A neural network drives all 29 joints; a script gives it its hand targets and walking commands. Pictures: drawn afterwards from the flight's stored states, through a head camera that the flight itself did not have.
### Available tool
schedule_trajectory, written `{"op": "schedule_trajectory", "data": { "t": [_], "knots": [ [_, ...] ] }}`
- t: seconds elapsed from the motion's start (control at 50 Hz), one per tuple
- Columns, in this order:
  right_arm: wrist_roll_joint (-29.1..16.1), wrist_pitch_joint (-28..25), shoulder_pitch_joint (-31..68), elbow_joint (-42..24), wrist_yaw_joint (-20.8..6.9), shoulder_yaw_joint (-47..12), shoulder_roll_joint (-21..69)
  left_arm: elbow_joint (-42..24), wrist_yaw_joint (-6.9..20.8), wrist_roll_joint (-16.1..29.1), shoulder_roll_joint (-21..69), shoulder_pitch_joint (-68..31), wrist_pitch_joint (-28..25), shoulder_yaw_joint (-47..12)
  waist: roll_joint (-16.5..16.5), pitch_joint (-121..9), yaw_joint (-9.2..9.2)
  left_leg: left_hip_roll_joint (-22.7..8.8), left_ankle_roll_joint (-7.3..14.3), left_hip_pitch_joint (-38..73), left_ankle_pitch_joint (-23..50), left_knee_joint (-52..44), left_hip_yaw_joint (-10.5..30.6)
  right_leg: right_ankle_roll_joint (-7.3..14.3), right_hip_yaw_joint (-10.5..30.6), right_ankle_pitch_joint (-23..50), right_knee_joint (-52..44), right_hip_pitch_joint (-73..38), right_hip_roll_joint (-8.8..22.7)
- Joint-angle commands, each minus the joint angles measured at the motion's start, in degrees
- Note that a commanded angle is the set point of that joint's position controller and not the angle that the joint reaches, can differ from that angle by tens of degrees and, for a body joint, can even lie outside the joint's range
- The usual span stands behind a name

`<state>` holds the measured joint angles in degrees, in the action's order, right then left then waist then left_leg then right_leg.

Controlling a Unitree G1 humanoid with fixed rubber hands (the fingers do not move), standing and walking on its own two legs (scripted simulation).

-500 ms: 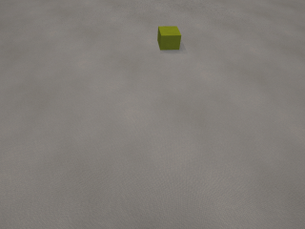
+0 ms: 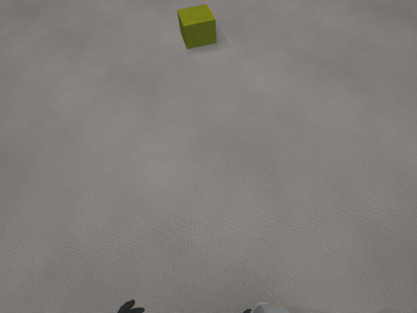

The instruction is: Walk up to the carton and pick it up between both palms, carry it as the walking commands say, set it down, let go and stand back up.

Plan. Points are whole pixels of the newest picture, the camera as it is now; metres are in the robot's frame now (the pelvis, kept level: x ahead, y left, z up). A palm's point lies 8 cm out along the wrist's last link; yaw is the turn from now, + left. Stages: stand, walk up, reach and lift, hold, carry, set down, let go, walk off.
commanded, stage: walk up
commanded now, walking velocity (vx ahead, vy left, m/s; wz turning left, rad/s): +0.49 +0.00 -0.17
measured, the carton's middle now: (196, 26) +2.33 +0.09 -0.66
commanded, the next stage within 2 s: none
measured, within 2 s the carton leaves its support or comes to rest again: neither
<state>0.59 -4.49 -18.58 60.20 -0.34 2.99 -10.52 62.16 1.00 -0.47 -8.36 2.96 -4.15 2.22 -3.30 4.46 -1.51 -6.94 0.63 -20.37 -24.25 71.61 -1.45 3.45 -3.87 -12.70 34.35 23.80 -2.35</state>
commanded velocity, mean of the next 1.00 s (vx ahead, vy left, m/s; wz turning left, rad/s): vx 0.51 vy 0.01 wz -0.14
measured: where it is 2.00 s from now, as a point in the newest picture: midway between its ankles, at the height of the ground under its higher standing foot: (221, 133)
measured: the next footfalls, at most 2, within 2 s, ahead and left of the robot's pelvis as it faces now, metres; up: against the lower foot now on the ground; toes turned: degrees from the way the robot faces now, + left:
left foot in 0.34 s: +0.35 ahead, +0.17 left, +0.00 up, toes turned +7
right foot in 0.86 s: +0.67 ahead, -0.09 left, +0.00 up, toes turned -14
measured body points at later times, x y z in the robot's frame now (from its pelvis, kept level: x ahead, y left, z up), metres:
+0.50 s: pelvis +0.29 +0.07 +0.01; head +0.30 +0.09 +0.46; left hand +0.27 +0.31 -0.15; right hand +0.36 -0.16 -0.12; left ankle +0.31 +0.16 -0.72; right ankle +0.17 -0.05 -0.62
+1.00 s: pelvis +0.59 +0.01 +0.00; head +0.63 +0.00 +0.45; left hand +0.77 +0.21 -0.14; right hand +0.53 -0.21 -0.16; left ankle +0.44 +0.15 -0.61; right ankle +0.63 -0.08 -0.72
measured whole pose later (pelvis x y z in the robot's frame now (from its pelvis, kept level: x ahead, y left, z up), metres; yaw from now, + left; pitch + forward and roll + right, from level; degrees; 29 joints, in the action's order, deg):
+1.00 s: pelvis +0.59 +0.01 +0.00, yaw -6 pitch +2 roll -2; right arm 0.6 -4.4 -20.5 61.8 0.0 2.5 -8.8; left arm 58.3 0.8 -1.2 -9.2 2.1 -4.2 2.8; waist -2.3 1.8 -3.7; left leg -5.3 0.7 -19.4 -23.6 74.4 -0.7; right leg 3.6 -9.5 -14.2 34.7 23.0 -0.8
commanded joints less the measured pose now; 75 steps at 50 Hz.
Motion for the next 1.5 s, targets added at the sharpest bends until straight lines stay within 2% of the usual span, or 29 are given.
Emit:
{"op": "schedule_trajectory", "data": {
  "t": [0.0,0.22,0.28,0.3,0.32,0.34,0.36,0.38,0.44,0.48,0.58,0.74,0.78,0.82,0.84,0.86,0.88,0.92,0.94,1.12,1.2,1.24,1.26,1.28,1.3,1.32,1.36,1.42,1.48],
  "knots": [
    [1.34,0.67,-5.05,-2.58,0.48,1.25,-2.21,-0.03,-1.39,0.38,-9.70,13.92,-0.53,1.77,11.41,-10.26,3.28,-1.36,0.05,-14.20,6.02,-0.69,2.81,6.84,21.14,12.17,-18.81,-22.22,18.57],
    [0.79,2.19,17.57,-11.22,-1.30,0.55,-3.21,2.75,-1.00,-0.46,-10.67,19.54,-1.20,0.60,6.64,5.18,3.41,-0.43,-1.80,-4.41,12.57,-34.07,-2.56,5.29,14.35,4.05,-26.65,-10.98,18.39],
    [0.53,1.37,13.12,-9.50,-0.80,0.78,-3.96,3.86,-0.59,-0.72,-11.60,18.86,-0.87,0.60,7.12,4.71,0.43,2.41,-0.51,5.01,13.37,-40.73,-5.44,3.46,10.95,15.80,-20.12,-9.13,16.68],
    [0.49,0.70,5.50,-6.44,-0.44,1.60,-5.44,4.81,-0.31,-0.18,-10.61,19.04,-0.69,0.43,3.07,0.59,-2.45,3.55,0.05,15.32,14.83,-44.08,-5.86,1.84,8.49,19.96,-11.67,-6.57,13.93],
    [0.86,0.01,-5.74,-3.25,0.22,3.06,-9.74,4.44,0.11,0.47,-8.00,19.67,-0.74,0.09,-6.90,-7.57,-6.51,-5.62,2.70,28.50,3.60,-48.94,5.83,0.05,4.14,12.11,5.33,-0.78,8.70],
    [1.20,0.09,-12.94,-1.45,0.86,4.16,-15.56,2.75,0.13,0.23,-5.41,19.62,-0.72,-0.18,-21.36,-15.36,-8.41,-19.18,7.78,39.15,-0.76,-56.41,21.81,-1.99,-0.90,-17.20,25.68,8.17,2.68],
    [0.58,0.67,-13.65,-1.08,0.98,4.34,-17.54,2.15,-0.42,-0.81,-6.72,18.20,-0.74,0.74,-18.81,-15.79,-7.24,-19.71,10.80,38.08,0.56,-59.99,28.55,-1.18,3.53,-19.11,36.88,13.37,3.00],
    [1.07,0.27,-12.00,-0.46,1.05,3.40,-14.41,2.78,-0.44,-0.75,-8.27,16.95,-0.82,1.36,-11.89,-11.67,-6.14,-18.62,11.11,32.61,5.65,-59.49,26.88,-1.98,5.80,-14.27,41.94,14.46,4.65],
    [1.03,-0.53,-0.47,-1.91,1.19,1.03,-8.15,0.98,0.06,-0.69,-6.96,14.06,-0.05,0.58,-2.24,-1.44,-0.84,-13.56,7.08,16.69,11.00,-62.50,13.43,-1.88,4.80,-4.30,37.66,11.98,9.05],
    [0.95,-1.18,-0.33,-1.77,0.96,0.83,-7.03,0.26,0.15,-1.41,-5.63,14.85,1.28,1.22,-2.03,-0.06,1.13,-11.90,6.68,14.11,12.43,-63.71,9.63,-3.51,3.70,-2.20,34.67,10.96,9.81],
    [0.78,-2.01,-5.73,0.51,0.99,-0.03,-5.00,-5.87,0.81,-2.12,-5.29,2.39,2.99,1.22,-2.04,2.87,-0.67,-10.72,7.25,15.60,21.93,-65.65,5.09,-5.34,1.63,2.23,20.97,14.65,10.38],
    [0.94,-1.12,-11.18,1.86,0.60,0.25,-6.94,-11.00,2.34,-1.09,-6.42,-7.39,2.83,0.65,-2.64,4.30,-3.31,-10.41,5.73,18.41,31.18,-63.45,-1.15,-2.65,-3.34,7.46,0.81,6.95,7.53],
    [0.62,-0.91,-12.61,2.65,0.93,0.35,-7.37,-10.94,1.99,-1.20,-6.49,-6.63,2.16,0.92,-1.61,3.50,-2.54,-9.72,5.43,21.41,48.30,-56.51,-3.63,-1.77,-5.72,2.81,-1.49,4.48,4.83],
    [-0.35,-0.49,-12.05,2.68,0.62,0.65,-8.77,-7.94,1.24,-1.58,-8.47,4.89,0.97,1.91,0.65,-6.84,3.11,-7.14,3.72,15.78,58.59,-37.27,-8.03,0.65,-6.36,4.54,-5.80,-13.89,3.61],
    [-1.32,-0.76,-11.93,1.05,0.46,0.31,-7.76,-4.81,0.64,-2.34,-12.73,15.99,0.55,3.56,7.84,-17.15,7.80,-4.41,1.38,2.41,43.77,-20.61,-7.85,4.11,5.13,4.63,-4.37,-33.65,12.14],
    [-1.90,-1.03,-13.77,-1.23,0.17,-0.43,-5.24,-2.32,0.27,-2.29,-19.51,24.00,0.49,5.24,22.60,-26.90,9.32,3.98,0.29,-11.86,-5.21,2.24,-5.11,12.66,32.03,11.41,-10.08,-48.46,28.84],
    [-1.52,-1.22,-9.40,-1.77,0.81,0.77,-7.89,-0.52,-0.70,-1.41,-21.37,25.37,1.10,5.58,19.43,-25.08,8.27,5.75,1.81,-18.02,-7.14,10.03,2.25,14.99,36.82,17.87,-13.45,-49.09,28.94],
    [-0.22,-1.78,-6.84,-1.93,1.01,0.81,-6.40,-1.37,-1.12,-0.97,-15.80,16.01,0.22,4.46,6.51,-18.06,5.33,0.57,0.65,-17.33,0.17,10.56,3.63,11.49,23.48,27.06,-10.97,-35.27,25.21],
    [0.37,-1.41,-6.45,-1.38,0.71,0.92,-4.20,-1.50,-1.38,-0.19,-13.01,13.41,-0.16,3.70,3.85,-13.87,3.42,-1.17,0.47,-16.11,2.81,6.11,4.20,8.86,18.38,20.78,-13.36,-28.48,23.13],
    [1.17,2.60,8.72,-8.90,-1.56,0.63,-2.07,-2.08,-1.34,-0.01,-10.08,10.35,-1.63,1.41,7.42,2.56,0.58,-3.18,-1.65,-3.86,11.38,-29.98,-0.44,3.97,5.23,4.38,-26.84,-5.50,17.61],
    [1.33,2.68,11.71,-9.80,-1.75,1.08,-2.85,0.89,-0.30,-0.48,-11.61,15.55,-1.03,1.20,5.40,3.10,0.51,0.61,-1.52,2.48,13.32,-35.11,-6.24,4.14,5.69,6.29,-24.20,-5.50,18.54],
    [1.04,1.81,4.50,-6.72,-1.20,2.05,-5.82,1.06,-0.07,-0.40,-12.28,15.76,-0.79,0.98,0.56,-0.45,-3.13,2.63,-0.73,15.07,12.78,-39.83,-7.35,1.98,1.81,12.53,-12.82,-1.08,15.20],
    [1.43,1.14,-4.85,-3.84,-0.62,3.39,-9.83,0.11,0.11,-0.49,-10.59,16.03,-0.92,0.47,-7.31,-6.35,-7.06,-1.67,2.14,27.46,5.05,-44.54,1.50,0.28,-2.39,14.07,4.32,4.63,10.35],
    [1.64,0.43,-14.60,-2.25,0.60,4.67,-15.18,-2.26,0.58,-0.03,-6.59,16.07,-1.01,-0.21,-21.88,-14.89,-9.83,-18.88,6.93,39.31,0.11,-53.63,22.23,-1.90,-5.04,-13.16,23.45,13.80,4.77],
    [1.01,1.18,-14.36,-2.24,1.19,4.74,-18.32,-3.74,0.21,-0.81,-8.61,13.91,-1.10,0.86,-21.71,-15.10,-9.05,-21.14,10.94,37.24,-1.28,-60.00,31.55,-1.74,0.16,-18.82,36.37,18.16,4.06],
    [1.03,1.11,-10.04,-2.35,1.16,3.68,-15.22,-3.72,0.14,-0.78,-11.24,11.57,-1.06,1.72,-13.05,-11.01,-7.43,-18.47,11.46,32.47,1.25,-58.95,28.75,-2.50,3.59,-13.17,40.72,19.01,6.35],
    [1.28,0.25,-3.41,-2.90,0.99,2.05,-11.46,-5.22,0.53,0.01,-9.84,9.48,-1.24,1.34,-4.64,-4.00,-4.58,-16.16,7.76,20.26,5.34,-60.97,19.17,-1.82,4.26,-6.67,39.32,17.13,9.87],
    [0.61,-0.57,2.07,-4.73,0.70,1.38,-9.09,-3.50,0.69,-1.38,-6.81,15.13,1.15,1.34,-1.74,-2.47,0.20,-12.68,5.10,11.76,11.15,-62.21,8.43,-3.80,3.19,-2.86,32.88,10.11,11.61],
    [0.69,-1.40,-1.33,-3.16,0.73,0.85,-7.30,-6.40,0.96,-1.89,-6.05,8.92,2.30,1.50,-1.68,0.39,-0.14,-11.74,5.94,13.47,16.94,-63.53,5.80,-5.53,2.79,0.38,25.44,13.50,12.24]
  ]
}}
